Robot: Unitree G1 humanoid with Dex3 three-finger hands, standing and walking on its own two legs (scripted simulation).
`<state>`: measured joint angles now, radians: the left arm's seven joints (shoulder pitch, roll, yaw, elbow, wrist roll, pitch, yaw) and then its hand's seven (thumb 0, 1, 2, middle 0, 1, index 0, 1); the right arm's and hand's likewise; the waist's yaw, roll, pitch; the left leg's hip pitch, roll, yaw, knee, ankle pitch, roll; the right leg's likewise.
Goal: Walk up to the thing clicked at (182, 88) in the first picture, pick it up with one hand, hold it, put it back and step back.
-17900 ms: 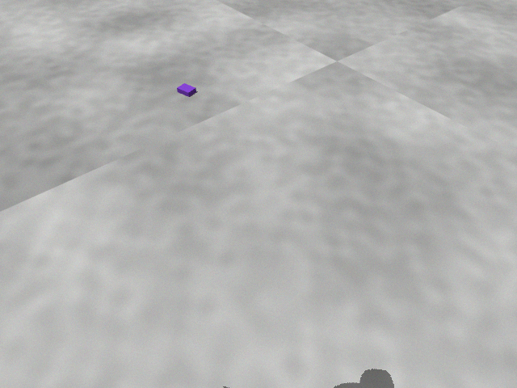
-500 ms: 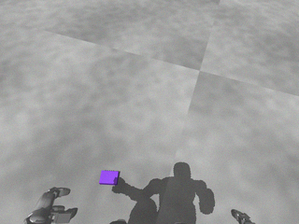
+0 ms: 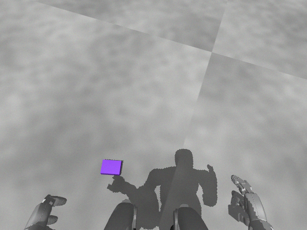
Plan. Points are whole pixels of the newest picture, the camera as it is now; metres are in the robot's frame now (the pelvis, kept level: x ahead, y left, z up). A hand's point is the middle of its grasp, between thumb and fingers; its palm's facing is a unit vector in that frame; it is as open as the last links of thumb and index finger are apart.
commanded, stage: rise first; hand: left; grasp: from above
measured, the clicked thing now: (111, 167) +0.42 +0.24 -0.66
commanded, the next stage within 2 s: none
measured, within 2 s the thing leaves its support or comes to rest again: neither
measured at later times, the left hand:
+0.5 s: hand (73, 204) +0.20 +0.29 -0.29, palm faces -0.44 -0.56 -0.70, open 13.8 cm
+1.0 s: hand (86, 183) +0.29 +0.30 -0.45, palm faces -0.49 -0.17 -0.86, open 13.4 cm
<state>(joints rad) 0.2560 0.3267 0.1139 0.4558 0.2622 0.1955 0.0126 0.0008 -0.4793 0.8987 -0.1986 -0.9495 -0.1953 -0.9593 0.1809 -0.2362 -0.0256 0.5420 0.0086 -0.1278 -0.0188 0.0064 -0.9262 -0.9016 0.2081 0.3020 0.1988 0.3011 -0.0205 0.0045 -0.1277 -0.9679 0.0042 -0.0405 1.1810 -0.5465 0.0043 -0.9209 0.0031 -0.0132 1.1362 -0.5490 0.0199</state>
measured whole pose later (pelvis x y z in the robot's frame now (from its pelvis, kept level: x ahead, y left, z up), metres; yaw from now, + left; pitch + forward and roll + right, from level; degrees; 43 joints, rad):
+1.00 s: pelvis -0.10 +0.00 -0.31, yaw -6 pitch +32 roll -7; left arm -0.59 0.73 0.19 1.07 1.07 -0.44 0.17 0.00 -0.42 0.93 -0.21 -0.88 -0.21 -0.89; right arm 0.13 -0.28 -0.02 0.76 -0.06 -0.06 0.09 0.00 -0.92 -0.90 0.21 0.30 0.20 0.30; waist -0.07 -0.01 -0.08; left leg -2.19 0.00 -0.12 2.28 -0.65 -0.01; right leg -2.11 0.03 -0.07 2.21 -0.66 0.03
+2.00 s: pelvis -0.08 +0.00 -0.37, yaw -8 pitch +33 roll -9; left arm -0.83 0.83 0.19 1.44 1.36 -0.41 0.45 0.00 -0.30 0.82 -0.27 -0.80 -0.27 -0.80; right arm 0.07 -0.26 0.04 0.79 -0.19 0.00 0.14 0.00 -0.91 -0.90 0.21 0.30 0.20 0.30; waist -0.17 -0.05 -0.04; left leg -2.34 -0.01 -0.16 2.47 -0.71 -0.02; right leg -2.26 0.04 -0.10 2.39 -0.71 0.03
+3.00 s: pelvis -0.08 +0.00 -0.37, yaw -10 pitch +32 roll -11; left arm -0.88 0.90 0.17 1.47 1.35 -0.40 0.42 0.00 -0.40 0.91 -0.20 -0.90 -0.20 -0.90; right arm 0.09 -0.27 0.10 0.76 -0.20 -0.02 0.15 0.00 -0.91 -0.90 0.21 0.30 0.20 0.30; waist -0.21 -0.06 0.00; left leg -2.35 -0.01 -0.18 2.50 -0.71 -0.01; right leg -2.25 0.05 -0.12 2.39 -0.71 0.05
